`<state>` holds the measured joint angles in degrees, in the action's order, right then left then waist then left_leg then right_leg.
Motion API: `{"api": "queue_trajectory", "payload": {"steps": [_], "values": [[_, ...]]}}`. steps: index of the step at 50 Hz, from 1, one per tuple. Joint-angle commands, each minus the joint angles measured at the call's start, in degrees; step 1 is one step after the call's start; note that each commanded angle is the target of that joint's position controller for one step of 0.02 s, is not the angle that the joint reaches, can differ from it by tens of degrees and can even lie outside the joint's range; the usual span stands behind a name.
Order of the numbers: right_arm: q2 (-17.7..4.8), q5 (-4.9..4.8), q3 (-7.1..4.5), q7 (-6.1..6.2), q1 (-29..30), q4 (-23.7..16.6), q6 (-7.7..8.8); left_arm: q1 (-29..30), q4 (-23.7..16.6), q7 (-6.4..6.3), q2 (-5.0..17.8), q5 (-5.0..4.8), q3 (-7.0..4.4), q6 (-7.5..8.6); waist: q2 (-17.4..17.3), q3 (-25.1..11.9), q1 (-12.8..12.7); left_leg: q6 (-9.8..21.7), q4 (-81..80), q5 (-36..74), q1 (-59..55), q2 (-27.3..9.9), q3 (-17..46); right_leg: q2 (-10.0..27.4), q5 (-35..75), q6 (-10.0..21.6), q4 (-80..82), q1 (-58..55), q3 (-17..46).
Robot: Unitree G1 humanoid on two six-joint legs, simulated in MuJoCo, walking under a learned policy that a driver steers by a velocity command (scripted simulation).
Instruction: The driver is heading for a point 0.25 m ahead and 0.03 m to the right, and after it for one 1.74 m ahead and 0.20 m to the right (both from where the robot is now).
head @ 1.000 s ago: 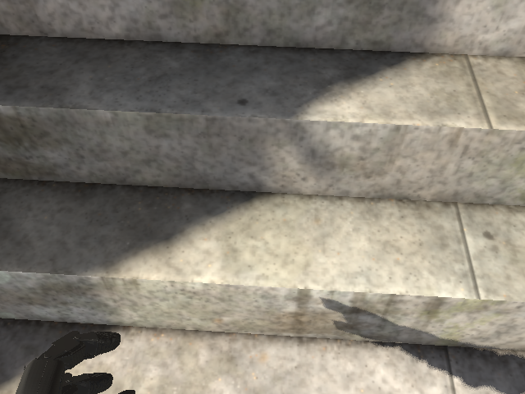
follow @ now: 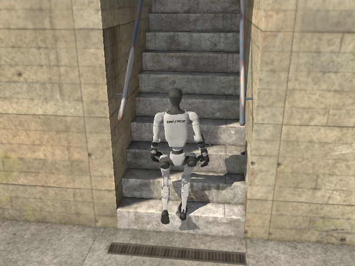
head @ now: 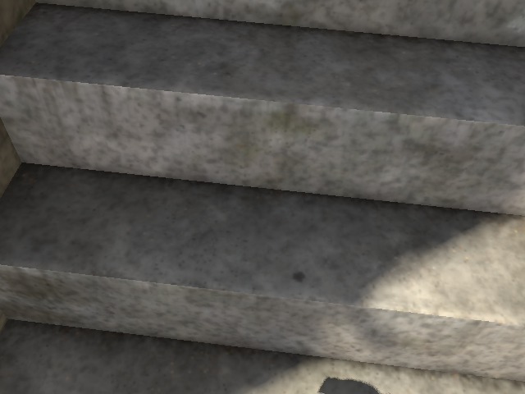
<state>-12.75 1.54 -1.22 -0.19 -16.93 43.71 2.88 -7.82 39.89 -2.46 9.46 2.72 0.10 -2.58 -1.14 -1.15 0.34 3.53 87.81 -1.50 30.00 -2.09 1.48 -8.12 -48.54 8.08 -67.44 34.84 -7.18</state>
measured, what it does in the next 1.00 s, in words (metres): climbs, turning right: left foot 0.21 m higher, then right foot 0.21 m higher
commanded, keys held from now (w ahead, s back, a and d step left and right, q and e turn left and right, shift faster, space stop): w+e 0.50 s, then w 0.28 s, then w+q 0.22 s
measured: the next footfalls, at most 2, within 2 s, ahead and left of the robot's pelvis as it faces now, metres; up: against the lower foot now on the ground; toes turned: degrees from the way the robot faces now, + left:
left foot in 0.36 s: +0.36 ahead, +0.12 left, +0.21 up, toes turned -16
right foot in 0.86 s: +0.58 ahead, -0.18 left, +0.42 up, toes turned -28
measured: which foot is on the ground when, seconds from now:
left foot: up 0.00-0.34, down 0.36-0.86, up 0.88-1.00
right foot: down 0.00-0.38, up 0.40-0.84, down 0.86-1.00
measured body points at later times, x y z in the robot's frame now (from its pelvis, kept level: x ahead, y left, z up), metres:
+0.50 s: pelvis +0.25 +0.05 +0.25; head +0.26 +0.05 +0.70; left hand +0.39 +0.26 +0.10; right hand +0.22 -0.20 +0.11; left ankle +0.32 +0.13 -0.42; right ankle +0.15 -0.07 -0.28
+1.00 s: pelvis +0.51 -0.04 +0.45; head +0.51 -0.02 +0.90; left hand +0.74 +0.10 +0.33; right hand +0.47 -0.28 +0.32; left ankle +0.43 +0.10 -0.02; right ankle +0.54 -0.16 -0.21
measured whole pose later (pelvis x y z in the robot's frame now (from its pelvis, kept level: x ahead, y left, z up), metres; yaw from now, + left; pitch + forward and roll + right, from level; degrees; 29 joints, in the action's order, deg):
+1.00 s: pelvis +0.51 -0.04 +0.45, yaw -18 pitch +5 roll -4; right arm -10.5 1.0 -3.1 -2.1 -19.7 55.2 6.4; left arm -2.4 54.5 0.1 8.1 2.1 -0.9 2.2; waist -2.9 -7.4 1.8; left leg 10.1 108.6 4.0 39.9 2.4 5.6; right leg 1.4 -24.8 4.7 -59.7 40.0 -11.6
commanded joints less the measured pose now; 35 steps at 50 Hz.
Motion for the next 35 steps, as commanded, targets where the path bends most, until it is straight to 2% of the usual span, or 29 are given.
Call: {"api": "queue_trajectory", "payload": {"steps": [1, 2, 3, 4, 5, 6, 8, 10, 12, 13, 14, 15, 16, 17, 18, 19, 20, 21, 22, 23, 24, 25, 26, 27, 29, 30, 32, 33, 35], "values": [[2.4, 1.69, 0.99, 0.59, 0.8, -9.5, -0.81, -1.8, 3.1, -1.48, 7.3, 2.32, -3.21, 2.19, 0.2, 4.7, 4.6, -1.9, 36.6, -17.2, 34.3, 3.9, 3.4, 13.3, 37.9, 2.7, 32.8, -19.0, 27.3], [1.6, 2.09, 3.05, -2.90, 3.9, -11.4, -2.30, -0.4, 2.9, 4.34, -1.5, 3.52, 1.38, 2.68, 6.0, 3.2, 1.0, 6.8, 41.8, -20.1, 44.7, 11.6, 16.8, 14.7, 60.0, 8.7, 29.1, -14.5, 24.4], [0.0, 1.38, 2.95, -2.29, 5.0, -13.6, -2.95, 0.9, 6.1, 6.27, -0.9, 3.11, 1.75, 3.57, 2.0, 4.3, 4.0, 7.4, 39.0, -20.7, 47.0, 9.3, 15.2, 16.4, 54.5, 8.1, 36.3, -10.1, 24.7], [-1.6, 1.51, 3.09, -1.04, 10.4, -16.9, -3.45, 3.4, 7.1, 7.82, 1.0, 5.25, 1.35, 3.33, -4.1, 0.5, 6.5, 8.6, 26.7, -15.0, 39.8, 7.4, 12.8, 16.1, 58.9, 6.9, 39.6, -5.3, 20.8], [-3.9, 1.24, 3.39, -1.48, 12.4, -19.3, -3.50, 3.5, 7.1, 8.66, 8.1, 4.80, -0.46, 4.23, -0.5, -3.5, 9.2, 7.5, 19.8, -13.5, 31.5, 6.7, 4.7, 13.9, 60.2, 5.9, 44.2, -2.8, 14.1], [-3.0, 2.07, 4.42, -3.14, 15.3, -19.8, -4.97, -3.0, 10.9, 8.64, 11.9, 4.49, -1.59, 3.99, 6.6, -5.8, 8.3, 6.7, 31.7, -16.6, 33.9, 7.7, 0.2, 14.5, 59.7, 8.8, 44.8, -5.0, 16.1], [3.9, 1.69, 7.13, -3.18, 13.8, -18.5, -5.43, -20.7, 18.1, 8.75, 3.4, 6.55, 1.78, 4.95, 3.3, -0.7, 3.2, 6.9, 55.0, -22.4, 62.7, 8.9, 5.2, 17.8, 57.6, 7.0, 41.5, -25.3, 22.6], [2.2, 2.12, 7.71, -2.80, 22.0, -22.3, -5.70, -25.9, 19.6, 9.72, 5.0, 7.30, 2.78, 6.38, -2.5, -2.0, 1.6, 7.1, 35.0, -14.0, 64.0, 6.9, 3.1, 14.9, 59.1, 5.7, 39.9, -28.8, 18.5], [0.3, 1.40, 6.65, -2.94, 27.0, -23.2, -6.84, -21.5, 17.6, 8.33, 8.9, 6.20, 1.73, 7.69, 4.9, -4.8, 2.7, 3.5, 24.6, -11.2, 50.5, 3.1, -4.6, 14.9, 56.3, 7.5, 48.4, -15.9, 18.2], [2.9, 0.51, 7.39, -4.29, 33.1, -28.3, -10.18, -15.5, 19.1, 10.42, 13.2, 3.74, 0.16, 6.82, 11.5, -3.1, 9.1, 3.1, 14.0, -24.3, 27.7, 6.0, -9.3, 19.3, 84.2, 12.2, 59.7, 4.5, 18.4], [3.6, -0.15, 7.80, -5.70, 34.6, -27.8, -13.14, -18.6, 20.6, 11.23, 14.8, 3.08, -0.09, 6.46, 12.3, -4.5, 8.0, 0.9, 8.3, -28.1, 21.2, 8.4, -10.6, 23.2, 97.0, 15.4, 61.0, 5.7, 21.8], [2.4, -0.91, 6.24, -5.82, 21.3, -22.3, -14.11, -15.8, 19.1, 12.05, 17.3, 0.80, -0.70, 7.41, 16.5, -8.5, 12.3, -1.4, 8.5, -17.8, 16.1, 10.0, -10.4, 25.8, 127.8, 14.3, 57.3, -5.2, 18.6], [-3.1, -1.83, 4.24, -5.75, 19.4, -21.5, -14.50, -11.9, 18.5, 12.72, 20.0, -1.12, -2.78, 8.61, 14.6, -9.4, 14.4, -1.6, -9.0, -28.1, 20.0, 12.6, -11.6, 25.9, 152.5, 13.4, 49.0, -19.9, 17.7], [-3.0, -0.96, 3.74, -5.80, 14.8, -17.9, -14.50, -14.0, 19.3, 13.23, 19.2, 0.56, -3.47, 8.58, 10.5, -15.2, 12.6, -1.1, -21.5, -23.5, 15.3, 13.7, -13.3, 27.0, 159.7, 14.7, 40.5, -29.4, 17.0], [-3.6, -0.43, 2.08, -5.28, 2.1, -12.2, -14.42, -15.2, 21.6, 14.56, 17.4, 2.87, -4.17, 7.22, 5.6, -19.2, 15.0, 1.8, -32.1, -17.2, -0.9, 12.2, -4.5, 25.2, 160.4, 13.9, 23.8, -23.8, 16.9], [-6.3, 2.11, 1.07, -4.86, -13.9, -3.5, -14.39, -17.9, 24.9, 16.24, 9.8, 4.93, -3.10, 5.27, -7.7, -26.3, 16.9, 11.2, -39.5, 3.9, -22.3, 4.9, 18.9, 16.7, 112.2, 12.6, 1.0, -4.5, 18.9], [-7.4, 1.50, 0.13, -5.41, -14.4, -4.6, -12.78, -16.9, 25.2, 17.27, 9.1, 1.95, -4.08, 5.39, -15.5, -24.0, 16.6, 22.0, -60.2, -38.3, -17.5, -7.9, 47.9, 4.0, 60.3, 6.7, -24.3, 14.3, 26.0], [-7.6, 1.41, 0.53, -4.70, -12.0, -1.1, -10.30, -7.5, 21.2, 15.34, 7.6, -1.05, -3.88, 5.39, -9.7, -12.4, 14.1, 19.0, -62.7, -54.6, -11.9, -9.9, 53.0, 1.5, 59.2, 5.5, -38.8, 27.7, 29.8], [-1.6, -2.53, -1.51, 1.37, -2.5, 7.0, -4.13, 8.6, 2.5, 7.60, -3.1, 2.38, -1.53, 7.23, -4.1, -10.8, 0.9, 10.8, -56.3, -62.7, -6.1, -7.6, 42.9, 2.3, 53.0, 2.5, -36.9, 15.1, 20.6], [3.4, -1.74, 0.43, 3.50, -2.0, 8.7, -1.92, 6.2, 2.3, 5.42, -3.7, 2.06, -1.41, 6.61, 2.0, -6.0, -2.2, 5.6, -56.8, -57.7, -1.1, -9.0, 33.7, 2.4, 53.5, 1.6, -38.6, 18.7, 17.6], [10.8, -0.42, 4.34, -1.08, 9.6, 5.1, -1.10, -8.9, 17.1, 6.89, 3.7, -2.49, -1.56, 4.85, -10.4, -4.4, 0.3, 9.1, -60.0, -40.7, -2.6, -9.2, 27.9, 5.0, 54.6, 4.1, -45.7, 33.6, 28.6], [14.6, 0.33, 5.00, -2.01, 11.9, 7.9, 0.05, -9.7, 15.9, 7.35, 4.9, -2.75, -2.27, 4.24, -2.6, -3.5, -1.7, 7.8, -60.5, -35.5, -1.2, -5.6, 22.0, 5.1, 50.2, 4.7, -47.9, 35.5, 26.4], [13.4, -0.53, 4.67, -2.58, 9.5, 9.3, 0.76, -10.1, 15.6, 7.75, 3.2, -2.26, -1.86, 4.55, 0.9, -1.6, -2.9, 8.7, -62.9, -30.5, -0.5, -6.1, 20.6, 4.6, 46.1, 5.1, -50.5, 38.5, 25.4], [10.4, -0.01, 4.36, -2.98, 2.8, 12.9, 1.34, -6.1, 14.1, 8.46, 3.7, -0.31, -1.25, 5.50, 5.1, -2.6, -3.0, 9.2, -62.7, -25.8, -3.0, -7.7, 18.5, 6.0, 48.5, 5.8, -49.8, 41.4, 21.4], [5.9, 2.33, 2.83, -4.18, 1.4, 14.3, 1.58, -0.4, 12.0, 7.69, 0.8, -1.72, 0.23, 6.02, 1.0, -1.5, -3.2, 9.5, -68.4, -23.3, -2.3, -7.3, 11.9, 6.3, 44.9, 7.9, -56.0, 43.6, 16.2], [5.7, 4.18, 2.84, -4.46, -2.2, 17.0, 1.03, 2.6, 10.6, 6.80, -0.8, -2.36, 1.02, 5.57, -0.9, 0.3, -2.3, 10.1, -69.3, -23.9, -4.2, -7.0, 12.5, 5.9, 43.8, 9.0, -65.3, 50.1, 15.7], [7.5, 4.79, 3.96, -5.11, -7.6, 19.5, 1.51, 7.1, 7.8, 5.67, -0.7, -2.28, 1.96, 5.12, 1.4, 0.3, -1.5, 9.7, -70.9, -23.0, -11.2, -8.7, 11.5, 7.0, 43.8, 11.4, -66.6, 59.0, 17.0], [7.9, 5.97, 4.37, -5.06, -13.2, 22.9, 1.11, 10.8, 7.4, 5.63, -2.1, -2.48, 2.95, 5.34, -1.4, 1.7, 0.1, 10.2, -70.9, -22.1, -17.1, -9.0, 11.3, 7.1, 42.7, 12.6, -71.6, 66.7, 17.1], [7.6, 7.43, 4.59, -6.26, -15.9, 24.1, 1.34, 18.3, 4.1, 5.38, -0.3, -2.87, 3.05, 5.12, 2.1, 0.2, 1.0, 8.0, -74.9, -14.8, -17.3, -7.8, 4.6, 9.5, 48.0, 12.7, -54.8, 62.6, 11.1]]}}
